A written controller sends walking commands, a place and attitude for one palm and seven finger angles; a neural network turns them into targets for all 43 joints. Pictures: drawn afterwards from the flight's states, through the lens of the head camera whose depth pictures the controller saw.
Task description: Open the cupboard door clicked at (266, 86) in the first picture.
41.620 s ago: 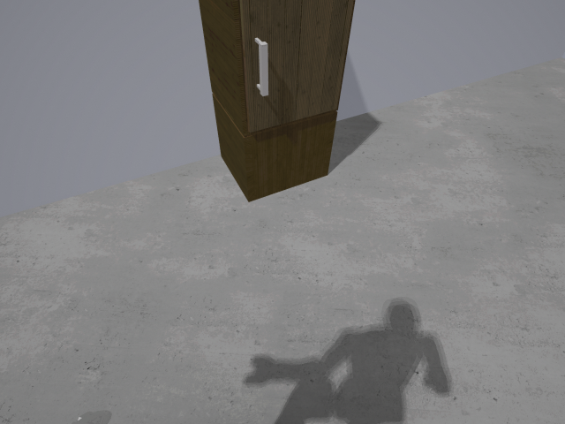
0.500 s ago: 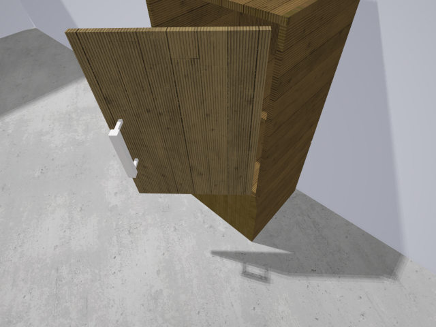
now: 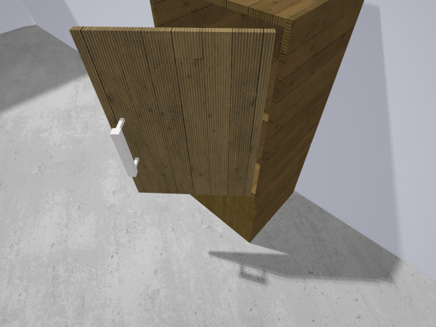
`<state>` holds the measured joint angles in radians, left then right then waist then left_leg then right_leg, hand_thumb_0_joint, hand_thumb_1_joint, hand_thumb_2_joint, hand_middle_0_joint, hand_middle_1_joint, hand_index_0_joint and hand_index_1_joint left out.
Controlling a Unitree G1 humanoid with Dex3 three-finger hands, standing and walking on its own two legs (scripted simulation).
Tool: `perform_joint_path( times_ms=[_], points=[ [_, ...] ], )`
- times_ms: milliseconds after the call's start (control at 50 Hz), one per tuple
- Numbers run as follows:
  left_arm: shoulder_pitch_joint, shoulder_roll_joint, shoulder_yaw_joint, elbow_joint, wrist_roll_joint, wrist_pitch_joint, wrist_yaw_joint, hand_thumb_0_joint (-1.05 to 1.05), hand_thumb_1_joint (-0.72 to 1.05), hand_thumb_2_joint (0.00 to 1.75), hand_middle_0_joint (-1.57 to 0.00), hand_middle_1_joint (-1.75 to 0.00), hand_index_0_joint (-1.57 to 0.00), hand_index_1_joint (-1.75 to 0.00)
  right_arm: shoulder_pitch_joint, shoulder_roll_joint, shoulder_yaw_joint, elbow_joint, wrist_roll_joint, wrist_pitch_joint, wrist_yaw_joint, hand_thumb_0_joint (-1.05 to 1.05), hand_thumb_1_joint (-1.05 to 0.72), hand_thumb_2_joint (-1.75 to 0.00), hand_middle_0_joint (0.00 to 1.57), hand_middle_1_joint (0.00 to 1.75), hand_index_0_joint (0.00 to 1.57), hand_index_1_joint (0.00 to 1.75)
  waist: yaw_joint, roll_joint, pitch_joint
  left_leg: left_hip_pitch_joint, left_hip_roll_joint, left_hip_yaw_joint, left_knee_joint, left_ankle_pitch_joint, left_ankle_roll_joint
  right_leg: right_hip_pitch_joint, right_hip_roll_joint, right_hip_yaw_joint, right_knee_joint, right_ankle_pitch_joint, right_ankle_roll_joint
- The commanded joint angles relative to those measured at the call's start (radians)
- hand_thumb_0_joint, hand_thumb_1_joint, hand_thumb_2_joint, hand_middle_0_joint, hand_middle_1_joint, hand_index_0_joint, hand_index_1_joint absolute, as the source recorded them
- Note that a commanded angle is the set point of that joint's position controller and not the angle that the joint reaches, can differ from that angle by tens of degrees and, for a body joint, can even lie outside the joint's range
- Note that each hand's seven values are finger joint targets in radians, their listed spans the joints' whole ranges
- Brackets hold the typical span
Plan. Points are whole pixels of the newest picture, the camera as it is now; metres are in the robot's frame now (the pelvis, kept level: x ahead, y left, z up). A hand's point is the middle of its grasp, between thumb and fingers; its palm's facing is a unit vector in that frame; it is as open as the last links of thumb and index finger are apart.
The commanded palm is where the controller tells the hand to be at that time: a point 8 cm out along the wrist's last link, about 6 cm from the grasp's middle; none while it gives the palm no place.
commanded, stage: look again from close up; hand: left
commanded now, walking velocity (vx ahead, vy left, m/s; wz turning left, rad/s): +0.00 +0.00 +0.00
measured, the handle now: (127, 148) +0.57 +0.30 -0.08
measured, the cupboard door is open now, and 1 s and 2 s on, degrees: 40 40 40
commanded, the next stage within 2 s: shuffle to correct the standing spot in 0.02 s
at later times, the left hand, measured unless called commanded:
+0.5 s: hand out of the picture +0.01 +0.21 -0.19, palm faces +0.08 -0.98 -0.19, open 7.4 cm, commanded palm none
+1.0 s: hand out of the picture +0.06 +0.29 -0.19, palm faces +0.07 -0.97 -0.22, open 7.4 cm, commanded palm none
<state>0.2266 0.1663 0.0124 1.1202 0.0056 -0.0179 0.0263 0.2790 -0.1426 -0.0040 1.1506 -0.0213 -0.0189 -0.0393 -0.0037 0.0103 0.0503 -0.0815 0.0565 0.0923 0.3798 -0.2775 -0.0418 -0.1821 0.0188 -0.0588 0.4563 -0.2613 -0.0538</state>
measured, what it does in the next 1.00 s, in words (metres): steps to the left: left foot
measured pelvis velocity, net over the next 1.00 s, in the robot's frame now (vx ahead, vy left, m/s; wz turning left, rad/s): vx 0.06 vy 0.10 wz -0.01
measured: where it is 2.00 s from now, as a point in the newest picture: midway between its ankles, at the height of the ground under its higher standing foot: outside the picture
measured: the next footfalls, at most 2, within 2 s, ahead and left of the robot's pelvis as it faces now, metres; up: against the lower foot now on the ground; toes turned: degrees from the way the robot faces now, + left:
left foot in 1.00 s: +0.12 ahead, +0.24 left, +0.00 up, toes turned +2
right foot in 1.22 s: +0.10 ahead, +0.00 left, +0.00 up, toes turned -2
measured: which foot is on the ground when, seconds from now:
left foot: down 0.00-0.68, up 0.70-0.98, down 1.00-1.00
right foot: down 0.00-1.00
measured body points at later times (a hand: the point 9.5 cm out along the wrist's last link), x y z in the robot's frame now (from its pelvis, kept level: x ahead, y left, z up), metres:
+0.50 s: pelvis +0.01 +0.04 -0.01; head +0.03 +0.04 +0.44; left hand +0.00 +0.27 -0.17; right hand -0.02 -0.19 -0.16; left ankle -0.05 +0.14 -0.74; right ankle -0.01 -0.08 -0.74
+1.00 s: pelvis +0.06 +0.10 -0.02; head +0.10 +0.10 +0.43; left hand +0.06 +0.34 -0.17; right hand +0.15 -0.15 -0.16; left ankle +0.10 +0.24 -0.75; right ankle +0.03 -0.05 -0.74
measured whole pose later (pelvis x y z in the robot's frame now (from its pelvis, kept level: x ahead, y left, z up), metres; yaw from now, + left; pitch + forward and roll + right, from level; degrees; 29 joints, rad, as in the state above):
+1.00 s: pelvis +0.06 +0.10 -0.02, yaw -1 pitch +0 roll +1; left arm 0.29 0.18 0.06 1.02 0.03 0.03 0.02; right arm 0.17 -0.20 -0.05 0.95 -0.02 -0.01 0.00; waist 0.03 -0.03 0.08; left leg -0.32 0.06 0.06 0.55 -0.20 -0.03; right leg -0.26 -0.12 -0.07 0.66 -0.40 0.04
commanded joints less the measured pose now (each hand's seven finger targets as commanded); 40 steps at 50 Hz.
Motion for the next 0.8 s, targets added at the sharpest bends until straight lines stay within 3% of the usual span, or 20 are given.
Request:
perform_joint_path(
  times_ms=[0,160,220,300,340,380,400,420,460,480,520,580,600,620,640,660,680,700,740,780],
  points=[
    [0.044,0.107,0.016,-0.031,0.005,-0.018,0.010,0.00,0.90,0.90,-0.20,-0.30,-0.20,-0.30,0.085,-0.083,-0.011,-0.016,0.005,-0.011,-0.001,0.00,-0.90,-0.90,0.20,0.30,0.20,0.30,0.002,-0.014,0.007,-0.046,0.066,-0.062,-0.052,0.162,0.050,0.012,-0.126,0.123,-0.081,0.285,-0.004],
    [0.050,0.116,0.023,-0.039,0.008,-0.018,0.010,0.00,0.90,0.90,-0.20,-0.30,-0.20,-0.30,0.100,-0.079,-0.013,-0.017,0.003,-0.005,0.004,0.00,-0.90,-0.90,0.20,0.30,0.20,0.30,0.008,-0.013,0.004,-0.069,0.050,-0.050,-0.037,0.081,0.048,0.018,-0.144,0.142,-0.091,0.185,-0.018],
    [0.066,0.125,0.033,-0.045,0.010,-0.011,0.011,0.00,0.90,0.90,-0.20,-0.30,-0.20,-0.30,0.110,-0.070,-0.016,-0.029,0.000,0.007,0.010,0.00,-0.90,-0.90,0.20,0.30,0.20,0.30,0.017,-0.041,0.029,-0.123,0.022,-0.030,0.014,-0.005,0.043,0.003,-0.184,0.195,-0.112,0.064,-0.041],
    [0.085,0.153,0.056,-0.059,0.013,-0.002,0.015,0.00,0.90,0.90,-0.20,-0.30,-0.20,-0.30,0.112,-0.059,-0.022,-0.054,-0.001,0.021,0.016,0.00,-0.90,-0.90,0.20,0.30,0.20,0.30,0.023,-0.138,0.056,-0.185,-0.009,-0.009,0.123,-0.085,0.036,-0.020,-0.269,0.304,-0.181,-0.051,-0.095],
    [0.078,0.153,0.064,-0.071,0.014,0.000,0.016,0.00,0.90,0.90,-0.20,-0.30,-0.20,-0.30,0.123,-0.055,-0.024,-0.060,-0.001,0.019,0.017,0.00,-0.90,-0.90,0.20,0.30,0.20,0.30,0.018,-0.125,0.057,-0.169,-0.007,-0.015,0.115,-0.074,0.038,-0.050,-0.282,0.304,-0.164,-0.033,-0.104],
    [0.058,0.147,0.071,-0.090,0.015,0.005,0.015,0.00,0.90,0.90,-0.20,-0.30,-0.20,-0.30,0.158,-0.054,-0.026,-0.055,-0.002,0.013,0.018,0.00,-0.90,-0.90,0.20,0.30,0.20,0.30,0.003,-0.073,0.048,-0.108,-0.005,-0.013,0.058,-0.034,0.042,-0.087,-0.243,0.239,-0.090,-0.011,-0.086],
    [0.045,0.135,0.069,-0.098,0.016,0.009,0.012,0.00,0.90,0.90,-0.20,-0.30,-0.20,-0.30,0.178,-0.065,-0.026,-0.056,-0.004,0.009,0.018,0.00,-0.90,-0.90,0.20,0.30,0.20,0.30,-0.002,-0.034,0.039,-0.078,0.015,-0.032,0.022,0.018,0.053,-0.104,-0.203,0.183,-0.026,-0.013,-0.064],
    [0.034,0.107,0.065,-0.109,0.017,0.013,0.008,0.00,0.90,0.90,-0.20,-0.30,-0.20,-0.30,0.187,-0.089,-0.030,-0.058,-0.007,0.004,0.016,0.00,-0.90,-0.90,0.20,0.30,0.20,0.30,-0.004,0.056,0.033,-0.051,0.065,-0.086,-0.007,0.099,0.079,-0.132,-0.143,0.110,0.061,-0.026,-0.038],
    [-0.018,0.051,0.050,-0.141,0.025,0.019,0.005,0.00,0.90,0.90,-0.20,-0.30,-0.20,-0.30,0.224,-0.130,-0.038,-0.066,-0.008,0.005,0.007,0.00,-0.90,-0.90,0.20,0.30,0.20,0.30,-0.024,0.220,0.066,0.003,0.194,-0.219,-0.087,0.292,0.182,-0.272,-0.041,-0.046,0.279,-0.219,0.014],
    [-0.041,0.044,0.046,-0.156,0.024,0.019,0.007,0.00,0.90,0.90,-0.20,-0.30,-0.20,-0.30,0.241,-0.121,-0.034,-0.069,-0.011,0.004,0.003,0.00,-0.90,-0.90,0.20,0.30,0.20,0.30,-0.034,0.209,0.070,0.032,0.220,-0.262,-0.090,0.398,0.230,-0.341,-0.042,-0.033,0.389,-0.310,0.011],
    [-0.051,0.031,0.046,-0.161,0.019,0.015,0.004,0.00,0.90,0.90,-0.20,-0.30,-0.20,-0.30,0.220,-0.122,-0.032,-0.087,-0.017,0.001,0.003,0.00,-0.90,-0.90,0.20,0.30,0.20,0.30,-0.023,0.150,0.047,0.071,0.225,-0.242,-0.042,0.570,0.271,-0.372,-0.077,-0.023,0.458,-0.318,0.003],
    [0.004,0.012,0.044,-0.150,0.017,0.011,-0.005,0.00,0.90,0.90,-0.20,-0.30,-0.20,-0.30,0.157,-0.132,-0.029,-0.108,-0.016,0.001,0.003,0.00,-0.90,-0.90,0.20,0.30,0.20,0.30,0.021,0.088,0.016,-0.018,0.165,-0.151,0.003,0.570,0.230,-0.191,-0.075,-0.055,0.264,-0.205,0.004],
    [0.067,0.016,0.047,-0.134,0.017,0.005,-0.004,0.00,0.90,0.90,-0.20,-0.30,-0.20,-0.30,0.133,-0.140,-0.030,-0.114,-0.010,0.000,0.003,0.00,-0.90,-0.90,0.20,0.30,0.20,0.30,0.057,0.080,-0.009,-0.042,0.139,-0.113,0.059,0.547,0.198,-0.093,-0.076,-0.061,0.137,-0.083,0.005],
    [0.148,0.049,0.054,-0.110,0.018,-0.003,-0.001,0.00,0.90,0.90,-0.20,-0.30,-0.20,-0.30,0.123,-0.137,-0.032,-0.119,0.001,-0.002,0.006,0.00,-0.90,-0.90,0.20,0.30,0.20,0.30,0.092,0.023,-0.042,-0.127,0.094,-0.065,0.159,0.455,0.152,0.066,-0.117,-0.010,0.037,0.073,-0.009],
    [0.242,0.140,0.074,-0.085,0.025,-0.014,0.012,0.00,0.90,0.90,-0.20,-0.30,-0.20,-0.30,0.121,-0.101,-0.032,-0.145,0.015,-0.005,0.011,0.00,-0.90,-0.90,0.20,0.30,0.20,0.30,0.118,-0.203,-0.092,-0.345,-0.010,0.002,0.352,0.149,0.092,0.265,-0.336,0.305,-0.044,0.221,-0.088],
    [0.296,0.214,0.091,-0.072,0.015,-0.015,0.015,0.00,0.90,0.90,-0.20,-0.30,-0.20,-0.30,0.078,-0.096,-0.036,-0.178,0.005,0.000,0.017,0.00,-0.90,-0.90,0.20,0.30,0.20,0.30,0.127,-0.261,-0.081,-0.493,-0.082,0.015,0.568,-0.314,0.045,0.323,-0.539,0.502,-0.133,0.510,-0.208],
    [0.277,0.199,0.090,-0.072,0.012,-0.017,0.024,0.00,0.90,0.90,-0.20,-0.30,-0.20,-0.30,0.025,-0.099,-0.043,-0.177,-0.002,0.014,0.012,0.00,-0.90,-0.90,0.20,0.30,0.20,0.30,0.119,-0.195,-0.040,-0.514,-0.026,-0.089,0.684,-0.346,0.029,0.234,-0.546,0.487,-0.110,0.576,-0.242],
    [0.218,0.178,0.086,-0.089,0.017,-0.014,0.029,0.00,0.90,0.90,-0.20,-0.30,-0.20,-0.30,0.001,-0.084,-0.045,-0.180,-0.001,0.021,0.016,0.00,-0.90,-0.90,0.20,0.30,0.20,0.30,0.098,-0.185,0.011,-0.543,-0.003,-0.110,0.740,-0.316,0.025,0.160,-0.519,0.431,-0.109,0.519,-0.233],
    [0.123,0.149,0.079,-0.122,0.023,-0.010,0.027,0.00,0.90,0.90,-0.20,-0.30,-0.20,-0.30,0.003,-0.069,-0.048,-0.177,-0.006,0.036,0.036,0.00,-0.90,-0.90,0.20,0.30,0.20,0.30,0.052,-0.178,0.022,-0.481,0.013,-0.101,0.732,-0.206,0.016,0.019,-0.421,0.259,-0.128,0.377,-0.168],
    [0.072,0.163,0.084,-0.145,0.027,-0.013,0.023,0.00,0.90,0.90,-0.20,-0.30,-0.20,-0.30,0.012,-0.047,-0.049,-0.179,-0.002,0.041,0.050,0.00,-0.90,-0.90,0.20,0.30,0.20,0.30,0.028,-0.182,0.008,-0.398,0.010,-0.059,0.617,-0.128,0.006,-0.060,-0.367,0.161,-0.133,0.332,-0.125]
  ],
)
